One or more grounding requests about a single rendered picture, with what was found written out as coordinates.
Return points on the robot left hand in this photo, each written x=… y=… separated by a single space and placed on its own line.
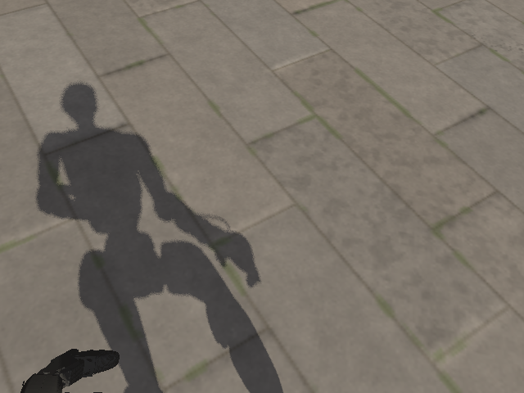
x=68 y=368

